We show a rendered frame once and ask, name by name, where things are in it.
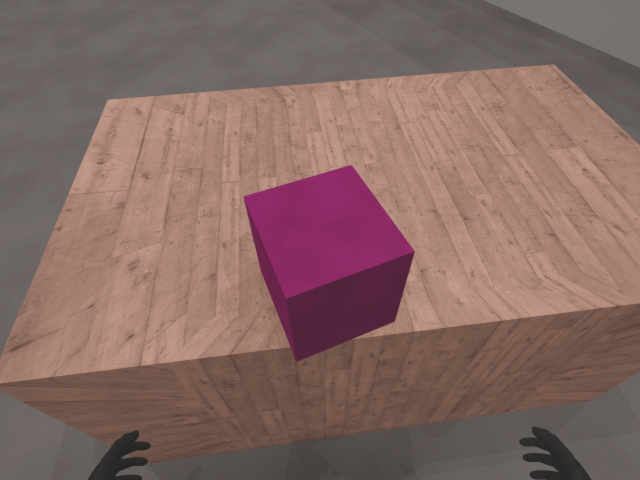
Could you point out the left robot hand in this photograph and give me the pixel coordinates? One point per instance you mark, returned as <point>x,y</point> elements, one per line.
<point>112,463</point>

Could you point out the carton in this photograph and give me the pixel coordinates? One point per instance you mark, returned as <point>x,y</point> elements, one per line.
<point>334,262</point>

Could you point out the pedestal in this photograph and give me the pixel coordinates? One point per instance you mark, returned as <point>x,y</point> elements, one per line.
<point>149,312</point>

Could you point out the right robot hand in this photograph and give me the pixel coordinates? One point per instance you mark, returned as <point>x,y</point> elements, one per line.
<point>561,458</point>

